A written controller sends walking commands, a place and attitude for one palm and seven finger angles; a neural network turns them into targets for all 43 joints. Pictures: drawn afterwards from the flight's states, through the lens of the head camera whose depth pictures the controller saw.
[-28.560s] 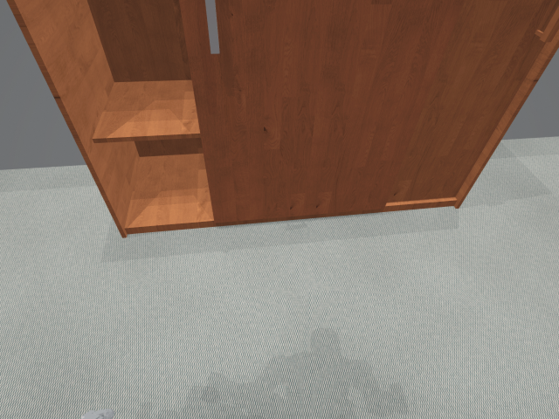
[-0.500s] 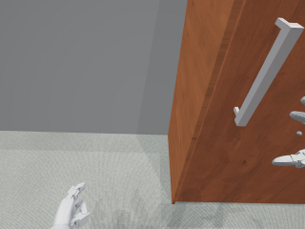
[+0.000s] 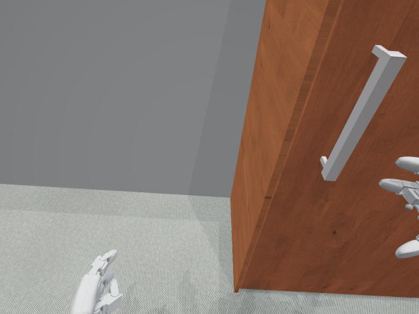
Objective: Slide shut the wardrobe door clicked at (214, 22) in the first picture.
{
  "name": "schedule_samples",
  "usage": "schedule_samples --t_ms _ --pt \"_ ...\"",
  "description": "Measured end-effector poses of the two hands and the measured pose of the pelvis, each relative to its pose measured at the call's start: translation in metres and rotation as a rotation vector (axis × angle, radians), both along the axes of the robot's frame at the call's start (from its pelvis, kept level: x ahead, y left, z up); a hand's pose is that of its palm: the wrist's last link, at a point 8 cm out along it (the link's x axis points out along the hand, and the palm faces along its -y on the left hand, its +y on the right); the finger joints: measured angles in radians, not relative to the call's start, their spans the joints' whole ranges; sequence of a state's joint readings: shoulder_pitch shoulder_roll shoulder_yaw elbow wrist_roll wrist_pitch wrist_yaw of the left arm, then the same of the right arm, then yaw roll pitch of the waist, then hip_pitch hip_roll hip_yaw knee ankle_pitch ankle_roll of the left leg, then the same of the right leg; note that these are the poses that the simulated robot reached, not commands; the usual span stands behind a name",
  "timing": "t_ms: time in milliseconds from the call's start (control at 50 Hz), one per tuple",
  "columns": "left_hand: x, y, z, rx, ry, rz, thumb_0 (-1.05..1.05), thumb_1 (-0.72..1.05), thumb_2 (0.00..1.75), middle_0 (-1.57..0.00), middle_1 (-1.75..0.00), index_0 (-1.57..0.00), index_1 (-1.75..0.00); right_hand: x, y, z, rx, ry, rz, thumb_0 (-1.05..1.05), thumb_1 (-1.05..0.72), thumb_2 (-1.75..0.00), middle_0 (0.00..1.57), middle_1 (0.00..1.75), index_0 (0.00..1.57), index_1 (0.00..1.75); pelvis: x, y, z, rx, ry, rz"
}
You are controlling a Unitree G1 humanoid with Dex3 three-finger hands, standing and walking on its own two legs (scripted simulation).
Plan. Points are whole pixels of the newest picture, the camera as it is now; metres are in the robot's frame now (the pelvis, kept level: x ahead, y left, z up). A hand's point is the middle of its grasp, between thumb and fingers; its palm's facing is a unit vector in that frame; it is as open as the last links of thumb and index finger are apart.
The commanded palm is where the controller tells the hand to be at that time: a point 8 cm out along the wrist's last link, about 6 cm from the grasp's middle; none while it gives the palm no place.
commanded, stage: draw the hand back to the body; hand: right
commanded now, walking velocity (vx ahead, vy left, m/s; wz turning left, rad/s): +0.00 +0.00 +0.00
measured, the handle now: (350, 120) +0.42 -0.26 +0.22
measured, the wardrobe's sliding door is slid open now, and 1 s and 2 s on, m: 0.00 0.00 0.00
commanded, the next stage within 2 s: step back with the hand held close in 1.26 s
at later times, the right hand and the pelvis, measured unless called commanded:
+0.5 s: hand (415, 227) +0.21 -0.30 +0.16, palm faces +0.52 +0.80 -0.29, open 12.6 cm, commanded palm +0.16 -0.32 +0.18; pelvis +0.00 -0.01 +0.01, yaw +0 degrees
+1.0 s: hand (399, 229) +0.21 -0.27 +0.16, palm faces +0.47 +0.81 -0.36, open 7.9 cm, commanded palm +0.16 -0.30 +0.18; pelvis +0.02 -0.01 +0.01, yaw +1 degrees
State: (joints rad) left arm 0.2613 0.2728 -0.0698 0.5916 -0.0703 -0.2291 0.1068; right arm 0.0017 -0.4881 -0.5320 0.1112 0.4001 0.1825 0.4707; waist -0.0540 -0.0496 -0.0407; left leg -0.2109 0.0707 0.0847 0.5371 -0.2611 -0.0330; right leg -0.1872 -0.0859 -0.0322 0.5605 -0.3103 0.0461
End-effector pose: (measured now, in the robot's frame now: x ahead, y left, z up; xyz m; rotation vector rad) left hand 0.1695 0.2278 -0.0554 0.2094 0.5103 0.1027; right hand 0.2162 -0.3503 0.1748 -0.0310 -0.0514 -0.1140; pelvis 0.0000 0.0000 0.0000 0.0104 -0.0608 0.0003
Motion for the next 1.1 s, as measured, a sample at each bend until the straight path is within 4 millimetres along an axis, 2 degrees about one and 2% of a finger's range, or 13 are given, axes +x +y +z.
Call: schedule_samples --t_ms 200,320,440,580,760,940,1100 --pt "-0.005 -0.007 0.005 0.02 -0.014 -0.025 0.02 0.9 0.9 -0.2 -0.3 -0.2 -0.3 -0.022 0.009 -0.01 -0.003 0.003 -0.016 -0.02 0.52 -0.21 0.25 1.13 0.25 1.13 -0.006 -0.005 0.001 0.003 -0.022 -0.002" --pt "-0.005 -0.016 0.006 0.032 -0.003 -0.058 0.02 0.9 0.9 -0.2 -0.3 -0.2 -0.3 -0.036 0.01 0.0 -0.24 -0.072 -0.305 -0.02 0.39 -0.28 0.25 1.06 0.25 1.06 -0.009 -0.008 0.005 0.001 -0.024 0.006" --pt "-0.008 -0.022 -0.005 0.033 0.069 -0.056 0.02 0.9 0.9 -0.2 -0.3 -0.2 -0.3 -0.048 0.016 -0.002 -0.305 -0.107 -0.409 -0.01 0.2 -0.37 0.24 0.94 0.25 0.95 -0.006 -0.012 0.007 -0.005 -0.027 0.007" --pt "-0.006 -0.025 -0.013 0.023 0.113 -0.041 0.02 0.9 0.9 -0.2 -0.3 -0.2 -0.3 -0.045 0.023 0.002 -0.347 -0.119 -0.408 -0.01 -0.04 -0.49 0.24 0.8 0.24 0.8 0.002 -0.015 0.008 -0.009 -0.034 0.01" --pt "0.005 -0.02 -0.01 0.009 0.102 -0.013 0.02 0.9 0.9 -0.2 -0.3 -0.2 -0.3 -0.041 0.033 0.003 -0.377 -0.106 -0.368 0.0 -0.36 -0.64 0.23 0.61 0.23 0.61 0.011 -0.013 0.008 -0.009 -0.034 0.023" --pt "0.015 -0.013 -0.006 0.024 0.093 -0.012 0.02 0.9 0.9 -0.2 -0.3 -0.2 -0.3 -0.047 0.041 0.0 -0.383 -0.078 -0.362 0.0 -0.68 -0.8 0.22 0.42 0.22 0.43 0.016 -0.01 0.008 -0.006 -0.031 0.02" --pt "0.019 -0.014 -0.007 0.019 0.091 -0.019 0.02 0.9 0.9 -0.2 -0.3 -0.2 -0.3 -0.049 0.041 0.003 -0.39 -0.086 -0.381 0.01 -0.84 -0.87 0.21 0.33 0.22 0.33 0.017 -0.007 0.009 -0.006 -0.032 0.015"
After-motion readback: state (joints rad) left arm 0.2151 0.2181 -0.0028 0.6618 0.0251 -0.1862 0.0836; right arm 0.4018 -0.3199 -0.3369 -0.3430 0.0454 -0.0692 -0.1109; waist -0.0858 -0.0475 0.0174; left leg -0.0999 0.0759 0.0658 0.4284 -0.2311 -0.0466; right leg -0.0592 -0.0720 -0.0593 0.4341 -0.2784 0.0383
